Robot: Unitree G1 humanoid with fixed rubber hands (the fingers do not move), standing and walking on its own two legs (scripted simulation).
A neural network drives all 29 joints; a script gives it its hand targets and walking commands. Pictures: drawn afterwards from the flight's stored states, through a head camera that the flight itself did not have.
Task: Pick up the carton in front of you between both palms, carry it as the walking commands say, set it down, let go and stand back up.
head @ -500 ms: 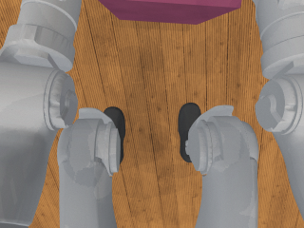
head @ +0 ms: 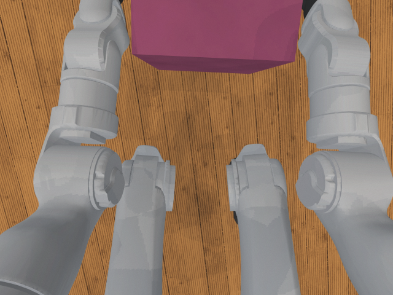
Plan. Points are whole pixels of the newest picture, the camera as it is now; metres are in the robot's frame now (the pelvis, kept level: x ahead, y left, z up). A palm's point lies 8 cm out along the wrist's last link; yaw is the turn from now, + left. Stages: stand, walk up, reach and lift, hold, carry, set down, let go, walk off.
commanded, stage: reach and lift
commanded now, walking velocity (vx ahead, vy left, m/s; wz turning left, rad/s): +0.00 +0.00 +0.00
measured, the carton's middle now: (211, 4) +0.57 -0.03 -0.18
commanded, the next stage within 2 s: none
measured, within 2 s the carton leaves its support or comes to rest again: neither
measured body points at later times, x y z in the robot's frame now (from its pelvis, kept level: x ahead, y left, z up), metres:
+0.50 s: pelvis +0.00 +0.00 +0.11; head +0.27 -0.01 +0.47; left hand +0.52 +0.13 +0.05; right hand +0.51 -0.17 +0.05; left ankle +0.11 +0.13 -0.37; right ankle +0.11 -0.13 -0.37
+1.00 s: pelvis +0.05 +0.00 +0.25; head +0.20 -0.01 +0.68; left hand +0.46 +0.14 +0.21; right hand +0.46 -0.17 +0.21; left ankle +0.11 +0.13 -0.37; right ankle +0.11 -0.13 -0.37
